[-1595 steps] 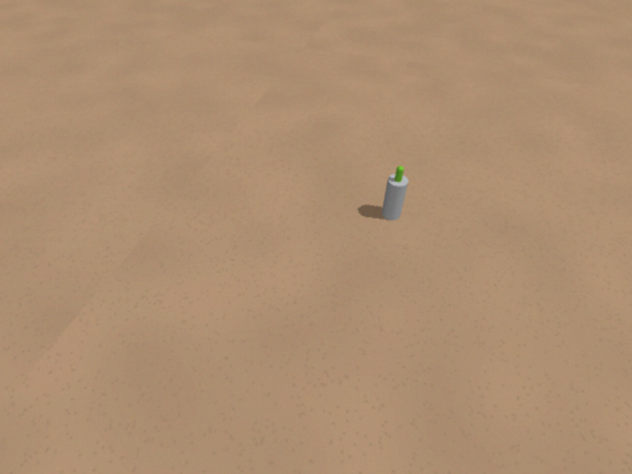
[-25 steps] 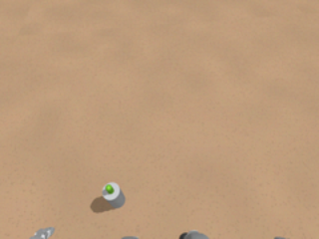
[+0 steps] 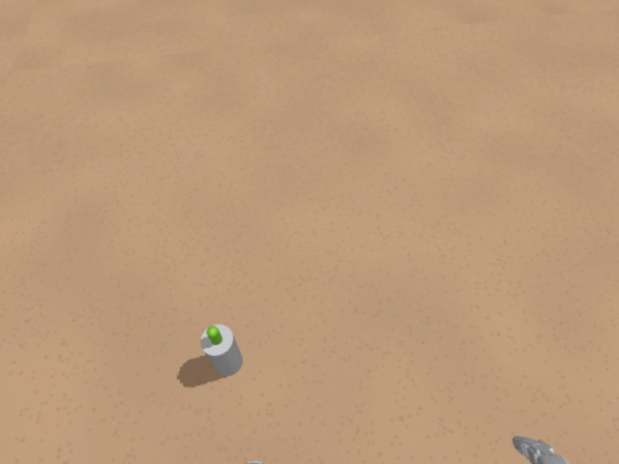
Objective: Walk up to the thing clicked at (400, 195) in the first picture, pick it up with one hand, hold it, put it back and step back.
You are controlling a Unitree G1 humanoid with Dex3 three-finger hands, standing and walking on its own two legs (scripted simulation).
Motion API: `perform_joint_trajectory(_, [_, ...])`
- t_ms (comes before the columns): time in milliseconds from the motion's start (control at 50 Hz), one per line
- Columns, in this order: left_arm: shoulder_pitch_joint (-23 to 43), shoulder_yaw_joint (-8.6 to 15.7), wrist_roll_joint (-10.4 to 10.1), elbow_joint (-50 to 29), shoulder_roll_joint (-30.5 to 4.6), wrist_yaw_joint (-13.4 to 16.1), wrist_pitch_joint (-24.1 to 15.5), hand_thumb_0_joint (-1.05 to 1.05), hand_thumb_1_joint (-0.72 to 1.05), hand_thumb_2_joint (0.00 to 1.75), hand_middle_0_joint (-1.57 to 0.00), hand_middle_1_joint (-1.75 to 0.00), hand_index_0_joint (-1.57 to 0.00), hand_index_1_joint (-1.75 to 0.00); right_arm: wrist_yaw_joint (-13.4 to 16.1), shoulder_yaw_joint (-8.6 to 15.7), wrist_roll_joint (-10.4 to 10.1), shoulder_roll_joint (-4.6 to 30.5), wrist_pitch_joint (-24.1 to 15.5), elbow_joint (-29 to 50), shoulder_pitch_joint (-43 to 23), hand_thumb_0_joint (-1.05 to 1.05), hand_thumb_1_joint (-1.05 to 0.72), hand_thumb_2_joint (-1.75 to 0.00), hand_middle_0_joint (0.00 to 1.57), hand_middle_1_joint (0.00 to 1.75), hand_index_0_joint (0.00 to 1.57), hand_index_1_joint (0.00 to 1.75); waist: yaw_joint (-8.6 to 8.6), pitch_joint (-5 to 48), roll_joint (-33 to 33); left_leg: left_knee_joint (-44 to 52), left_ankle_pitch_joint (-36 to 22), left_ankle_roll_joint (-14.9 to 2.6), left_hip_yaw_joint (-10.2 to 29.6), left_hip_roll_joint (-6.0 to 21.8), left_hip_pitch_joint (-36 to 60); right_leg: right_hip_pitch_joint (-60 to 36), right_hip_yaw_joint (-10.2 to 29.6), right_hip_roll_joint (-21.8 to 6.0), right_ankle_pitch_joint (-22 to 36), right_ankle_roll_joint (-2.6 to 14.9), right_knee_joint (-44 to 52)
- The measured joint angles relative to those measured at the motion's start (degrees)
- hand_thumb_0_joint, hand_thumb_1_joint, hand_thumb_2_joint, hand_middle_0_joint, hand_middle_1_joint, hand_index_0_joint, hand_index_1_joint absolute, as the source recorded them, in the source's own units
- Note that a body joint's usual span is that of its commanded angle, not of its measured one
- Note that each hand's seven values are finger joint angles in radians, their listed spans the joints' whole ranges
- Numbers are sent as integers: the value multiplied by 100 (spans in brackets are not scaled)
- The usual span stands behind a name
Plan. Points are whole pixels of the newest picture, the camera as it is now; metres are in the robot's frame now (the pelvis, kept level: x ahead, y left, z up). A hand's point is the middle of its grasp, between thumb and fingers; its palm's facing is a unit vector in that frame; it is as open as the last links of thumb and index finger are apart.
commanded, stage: step back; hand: left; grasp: from the side
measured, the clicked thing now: (221, 347) +0.48 +0.25 -0.62
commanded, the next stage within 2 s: none
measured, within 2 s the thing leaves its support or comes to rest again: neither
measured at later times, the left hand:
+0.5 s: hand out of the picture -0.02 +0.28 -0.14, palm faces +0.02 -0.94 -0.34, open 7.4 cm
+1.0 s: hand out of the picture -0.23 +0.21 -0.12, palm faces -0.03 -0.90 -0.43, open 7.4 cm
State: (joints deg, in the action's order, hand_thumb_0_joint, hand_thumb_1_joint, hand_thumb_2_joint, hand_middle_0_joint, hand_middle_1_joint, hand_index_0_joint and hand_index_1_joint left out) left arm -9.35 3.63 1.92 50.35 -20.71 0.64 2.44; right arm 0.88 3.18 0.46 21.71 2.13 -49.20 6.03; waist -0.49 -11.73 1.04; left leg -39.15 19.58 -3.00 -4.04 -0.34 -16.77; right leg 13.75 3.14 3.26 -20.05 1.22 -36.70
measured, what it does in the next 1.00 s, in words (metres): walks backwards: left foot, then right foot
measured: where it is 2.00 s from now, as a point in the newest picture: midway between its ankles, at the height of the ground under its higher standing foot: outside the picture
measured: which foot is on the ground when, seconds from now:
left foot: down 0.00-0.04, up 0.06-0.34, down 0.36-0.82, up 0.84-1.00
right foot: down 0.00-0.38, up 0.40-0.76, down 0.78-1.00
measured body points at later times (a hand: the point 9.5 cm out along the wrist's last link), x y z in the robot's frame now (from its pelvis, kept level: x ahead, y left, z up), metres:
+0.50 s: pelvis -0.14 +0.01 +0.01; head -0.10 +0.05 +0.46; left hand -0.03 +0.33 -0.12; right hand -0.06 -0.30 -0.09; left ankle -0.13 +0.13 -0.72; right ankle -0.11 -0.13 -0.64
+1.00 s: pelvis -0.30 -0.06 +0.01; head -0.26 -0.09 +0.46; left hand -0.23 +0.26 -0.09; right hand -0.21 -0.38 -0.12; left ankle -0.31 +0.10 -0.63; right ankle -0.28 -0.16 -0.72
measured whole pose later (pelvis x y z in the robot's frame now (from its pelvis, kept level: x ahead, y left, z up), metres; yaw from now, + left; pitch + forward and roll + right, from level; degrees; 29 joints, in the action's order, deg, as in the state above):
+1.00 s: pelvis -0.30 -0.06 +0.01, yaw -1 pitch -1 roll +3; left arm -13.3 3.9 3.0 46.8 -19.7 -1.0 4.0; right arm 2.1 2.7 0.2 24.0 2.4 -48.4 11.6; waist -1.8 -6.5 1.5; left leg -67.4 25.0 0.7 7.8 -6.6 -28.7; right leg 17.5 2.3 -0.5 -17.0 1.7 -35.6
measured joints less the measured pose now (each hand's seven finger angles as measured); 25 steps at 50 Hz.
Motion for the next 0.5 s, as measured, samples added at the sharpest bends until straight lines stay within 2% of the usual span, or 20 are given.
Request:
perform_joint_trajectory(40, [-4,-32,28,-17,106,-27,-40,1,91,90,-21,-30,-20,-30,-3,10,-62,40,61,-52,-59,1,-91,-89,21,30,20,30,80,19,286,-187,-51,59,243,108,-120,-33,-158,144,131,59,108])
perform_joint_trajectory(80, [-25,-56,38,-125,67,-59,-69,1,91,90,-21,-30,-20,-30,6,-16,-77,-44,112,-87,-67,1,-91,-89,21,30,20,30,-11,101,151,-957,730,190,538,-178,-369,100,-75,44,179,120,33])
perform_joint_trajectory(120, [-16,-44,12,-238,41,-50,-79,1,90,90,-21,-30,-20,-30,-14,-64,-83,-97,117,-90,-54,1,-91,-89,21,30,20,30,-110,131,-39,-1840,1128,271,782,-461,-556,179,63,-95,317,140,105])
perform_joint_trajectory(160, [39,-35,-7,-338,57,-26,-67,1,90,90,-21,-30,-20,-30,-19,-95,-90,-76,83,-63,11,1,-91,-89,21,30,20,30,-119,184,-111,-2405,1148,315,1016,-604,-662,265,89,-191,507,119,272])
perform_joint_trajectory(200, [109,-38,6,-457,79,-12,-57,1,90,90,-21,-30,-20,-30,-2,-118,-87,-7,54,-38,80,1,-91,-89,21,30,20,30,-126,217,-114,-2537,1077,366,1143,-605,-619,394,97,-230,674,79,376])
perform_joint_trajectory(260, [200,-65,40,-657,98,-11,-44,1,90,90,-21,-30,-20,-30,43,-114,-72,120,31,-29,155,1,-91,-89,21,30,20,30,-77,199,-38,-1925,1057,437,1112,-427,-337,594,32,-229,854,16,403])
perform_joint_trajectory(300, [265,-75,47,-769,79,-17,-16,1,90,90,-21,-30,-20,-30,57,-92,-47,161,16,-35,205,1,-91,-89,21,30,20,30,-16,154,-20,-1118,970,446,935,-261,-56,729,-51,-240,918,-39,322])
perform_joint_trajectory(340, [330,-85,26,-850,18,-33,37,1,90,90,-21,-30,-20,-30,46,-64,-8,168,-30,-44,287,1,-91,-89,21,30,20,30,52,120,-51,-82,482,407,739,-131,293,903,-148,-268,911,-101,101])
perform_joint_trajectory(380, [408,-48,-11,-837,-127,-46,109,1,90,90,-21,-30,-20,-30,41,-33,65,9,-57,-128,291,1,-91,-89,21,30,20,30,1,-28,-417,228,135,253,533,-308,448,1019,12,-434,884,-138,-183])
perform_joint_trajectory(400, [384,-15,-24,-787,-163,-41,146,1,90,90,-21,-30,-20,-30,9,-52,114,-63,-56,-142,329,1,-91,-89,21,30,20,30,-55,-23,-543,216,112,211,437,-332,444,1105,186,-366,477,-100,-395])
perform_joint_trajectory(440, [291,18,7,-626,-143,-14,218,1,90,90,-21,-30,-20,-30,-60,-88,151,-103,-64,-131,458,1,-91,-89,21,30,20,30,61,92,-441,158,61,157,547,-166,332,1331,388,55,-584,-103,-1398])
perform_joint_trajectory(460, [257,26,8,-553,-140,-19,244,1,90,90,-21,-30,-20,-30,-66,-93,172,-117,-76,-140,520,1,-91,-89,21,30,20,30,131,138,-368,215,-20,154,648,-77,301,1410,455,243,-781,-97,-1972])
perform_joint_trajectory(500, [142,66,-42,-505,-183,-47,246,1,91,90,-21,-30,-20,-30,-53,-115,211,-158,-77,-171,596,1,-91,-89,21,30,21,30,101,247,-371,492,-263,191,671,36,272,1523,673,479,-719,-66,-2890])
